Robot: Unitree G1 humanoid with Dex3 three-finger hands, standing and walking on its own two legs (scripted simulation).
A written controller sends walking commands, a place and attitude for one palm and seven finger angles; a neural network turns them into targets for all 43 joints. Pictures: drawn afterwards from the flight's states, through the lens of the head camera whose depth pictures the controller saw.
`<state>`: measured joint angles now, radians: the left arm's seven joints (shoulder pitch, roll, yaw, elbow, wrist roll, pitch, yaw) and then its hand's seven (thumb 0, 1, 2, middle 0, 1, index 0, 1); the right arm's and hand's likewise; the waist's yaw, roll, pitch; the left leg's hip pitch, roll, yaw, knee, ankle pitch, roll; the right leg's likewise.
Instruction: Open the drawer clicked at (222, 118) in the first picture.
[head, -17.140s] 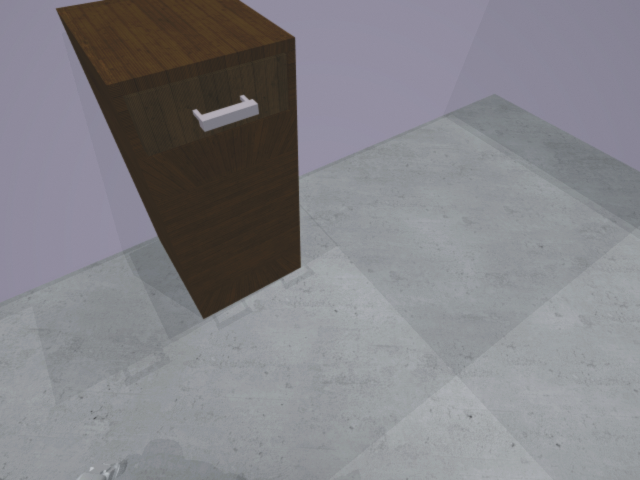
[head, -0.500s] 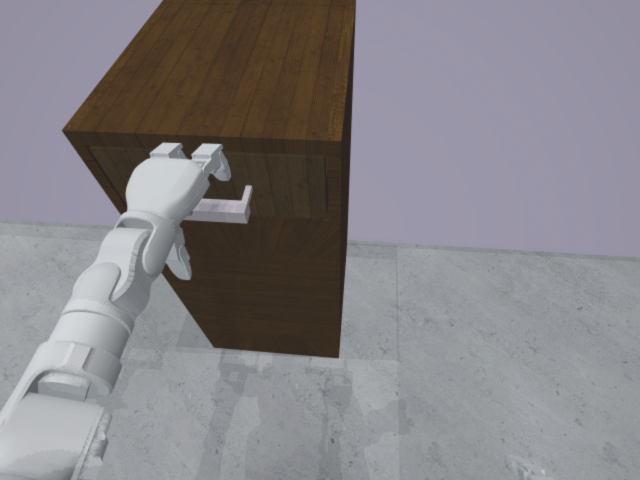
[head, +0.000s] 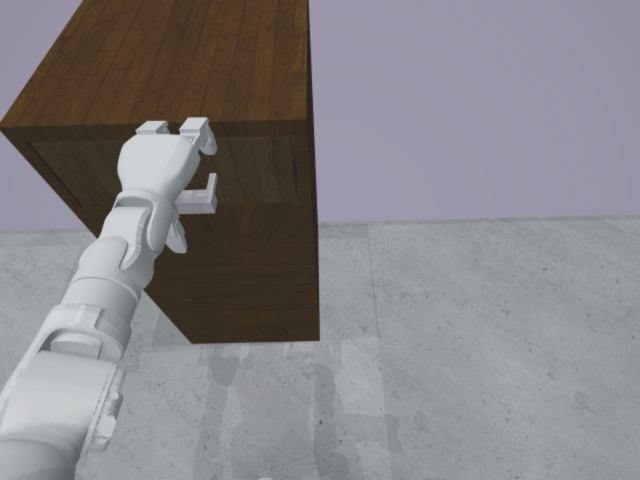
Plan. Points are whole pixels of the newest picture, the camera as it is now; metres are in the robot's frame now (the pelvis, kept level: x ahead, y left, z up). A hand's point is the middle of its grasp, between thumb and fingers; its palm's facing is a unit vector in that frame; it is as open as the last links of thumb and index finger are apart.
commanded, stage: move the hooked fingers above the handle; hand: left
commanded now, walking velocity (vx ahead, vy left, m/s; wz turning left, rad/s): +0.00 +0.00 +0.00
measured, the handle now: (172, 191) +0.52 +0.21 +0.02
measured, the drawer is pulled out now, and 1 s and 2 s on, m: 0.00 0.00 0.00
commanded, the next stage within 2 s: none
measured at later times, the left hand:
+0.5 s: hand (193, 184) +0.47 +0.15 +0.09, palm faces +0.11 -0.11 -0.99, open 13.8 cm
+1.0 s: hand (114, 214) +0.44 +0.26 +0.07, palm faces -0.18 +0.01 -0.98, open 13.7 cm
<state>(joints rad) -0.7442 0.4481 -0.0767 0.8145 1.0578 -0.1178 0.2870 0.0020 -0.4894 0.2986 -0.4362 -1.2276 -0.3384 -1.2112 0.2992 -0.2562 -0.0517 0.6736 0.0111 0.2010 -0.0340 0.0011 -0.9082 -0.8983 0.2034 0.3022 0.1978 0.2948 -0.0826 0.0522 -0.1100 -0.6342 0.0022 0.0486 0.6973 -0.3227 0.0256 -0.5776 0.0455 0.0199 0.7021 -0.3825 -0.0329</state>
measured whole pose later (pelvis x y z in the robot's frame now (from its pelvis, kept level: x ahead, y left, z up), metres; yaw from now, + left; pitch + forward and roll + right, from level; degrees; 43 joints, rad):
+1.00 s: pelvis +0.00 -0.01 +0.01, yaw +1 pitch +12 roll +0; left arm -0.75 0.60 -0.08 0.92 1.01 -0.11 0.04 0.00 -0.49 0.30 -0.33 -1.20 -0.34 -1.22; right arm 0.33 -0.29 -0.05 0.63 0.04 0.17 -0.09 0.00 -0.91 -0.90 0.21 0.30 0.20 0.30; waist -0.07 0.03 -0.08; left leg -0.56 0.01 0.02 0.63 -0.28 0.01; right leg -0.49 0.06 0.00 0.62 -0.34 -0.04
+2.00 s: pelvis -0.02 +0.02 +0.00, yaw +0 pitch +15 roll -1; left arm -0.90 0.43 -0.16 0.91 1.07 -0.03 0.35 0.00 -0.49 0.30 -0.50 -1.33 -0.41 -1.31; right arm 0.28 -0.27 -0.02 0.70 0.02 0.19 -0.03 0.00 -0.91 -0.90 0.20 0.30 0.20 0.29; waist -0.09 0.06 -0.12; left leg -0.69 0.00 0.04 0.74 -0.31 0.04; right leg -0.61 0.04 0.01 0.71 -0.36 -0.01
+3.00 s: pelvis -0.01 -0.01 +0.00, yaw +2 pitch +12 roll -1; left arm -0.77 0.59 -0.12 0.91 0.99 -0.16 0.00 0.00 -0.49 0.30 -0.33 -1.20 -0.33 -1.22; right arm 0.34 -0.25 -0.03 0.62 0.04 0.16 -0.09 0.00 -0.90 -0.90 0.21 0.30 0.20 0.30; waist -0.06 0.04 -0.07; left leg -0.60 0.01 0.01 0.67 -0.29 0.02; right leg -0.52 0.05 -0.02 0.65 -0.35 -0.04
